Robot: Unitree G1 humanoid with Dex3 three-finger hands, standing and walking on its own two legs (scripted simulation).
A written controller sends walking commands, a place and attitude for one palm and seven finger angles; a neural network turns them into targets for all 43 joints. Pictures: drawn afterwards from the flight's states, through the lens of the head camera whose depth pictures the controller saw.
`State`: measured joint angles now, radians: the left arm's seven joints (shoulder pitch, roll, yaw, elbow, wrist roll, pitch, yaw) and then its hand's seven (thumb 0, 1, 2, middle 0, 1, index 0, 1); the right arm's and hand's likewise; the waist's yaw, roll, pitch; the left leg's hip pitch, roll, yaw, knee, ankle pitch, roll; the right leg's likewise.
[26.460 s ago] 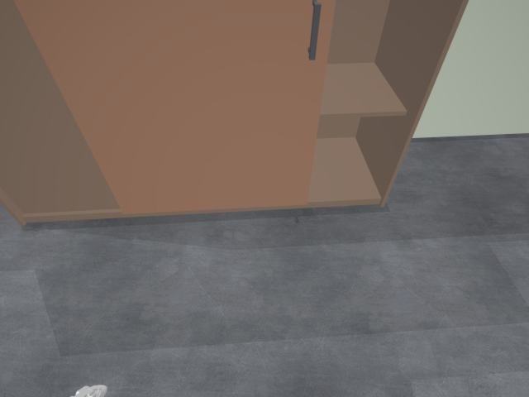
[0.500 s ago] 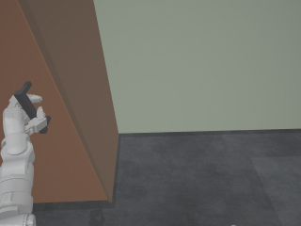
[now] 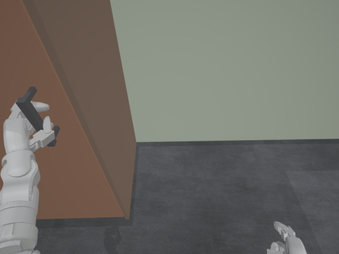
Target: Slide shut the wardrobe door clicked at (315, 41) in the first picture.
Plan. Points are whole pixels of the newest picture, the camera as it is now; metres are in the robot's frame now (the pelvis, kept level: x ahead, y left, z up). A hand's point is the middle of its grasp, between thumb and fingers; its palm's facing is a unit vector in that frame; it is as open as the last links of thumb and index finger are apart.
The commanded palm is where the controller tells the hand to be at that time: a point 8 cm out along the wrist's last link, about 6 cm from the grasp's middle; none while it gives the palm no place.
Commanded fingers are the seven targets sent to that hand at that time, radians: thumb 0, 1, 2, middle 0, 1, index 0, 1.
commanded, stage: stop walking and hold the door there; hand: left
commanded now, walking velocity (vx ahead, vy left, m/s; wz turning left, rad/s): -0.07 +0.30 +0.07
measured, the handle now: (42, 118) +0.39 +0.34 +0.11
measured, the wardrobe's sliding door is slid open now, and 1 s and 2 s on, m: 0.00 0.00 0.00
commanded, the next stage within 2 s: loosen the grip on the handle in 1.54 s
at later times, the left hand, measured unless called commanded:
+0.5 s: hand (46, 133) +0.35 +0.31 +0.11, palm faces +0.33 -0.92 -0.21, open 5.6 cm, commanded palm +0.31 +0.34 +0.11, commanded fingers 0.00 0.90 0.90 -0.45 -1.40 -0.45 -1.40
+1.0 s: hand (44, 134) +0.34 +0.31 +0.11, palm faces +0.18 -0.97 -0.16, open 5.5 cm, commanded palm +0.31 +0.34 +0.11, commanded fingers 0.00 0.90 0.90 -0.45 -1.40 -0.45 -1.40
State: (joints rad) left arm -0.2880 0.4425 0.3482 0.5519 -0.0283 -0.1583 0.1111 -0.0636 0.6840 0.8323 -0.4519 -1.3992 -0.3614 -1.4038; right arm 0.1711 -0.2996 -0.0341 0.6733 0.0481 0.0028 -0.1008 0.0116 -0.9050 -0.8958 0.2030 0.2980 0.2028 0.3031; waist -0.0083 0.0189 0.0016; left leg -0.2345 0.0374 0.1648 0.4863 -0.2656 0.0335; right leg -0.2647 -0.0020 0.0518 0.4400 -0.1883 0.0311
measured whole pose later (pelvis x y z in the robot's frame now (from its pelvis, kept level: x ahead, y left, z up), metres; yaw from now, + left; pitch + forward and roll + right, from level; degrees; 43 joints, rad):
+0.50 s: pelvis -0.04 +0.08 -0.02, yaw +2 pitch -1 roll +3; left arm -0.43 0.33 0.22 0.46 -0.03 -0.15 0.10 -0.04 0.72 0.81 -0.45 -1.40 -0.36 -1.40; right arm 0.18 -0.24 0.02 0.73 0.03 0.01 -0.04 0.01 -0.90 -0.90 0.20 0.30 0.20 0.30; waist 0.00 -0.04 0.11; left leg -0.37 0.00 0.03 0.77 -0.42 -0.01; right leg -0.35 -0.18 -0.02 0.65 -0.28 0.08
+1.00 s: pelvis -0.03 +0.14 +0.00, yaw -1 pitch -2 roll +0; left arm -0.33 0.25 0.07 0.27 -0.04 -0.07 0.12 -0.02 0.75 0.79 -0.45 -1.40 -0.36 -1.40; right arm 0.11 -0.17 0.04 0.66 0.01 -0.07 -0.05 0.01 -0.90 -0.90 0.20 0.30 0.20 0.30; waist 0.04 -0.01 0.13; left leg -0.17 0.03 0.09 0.42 -0.21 0.02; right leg -0.29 0.01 -0.01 0.66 -0.35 0.00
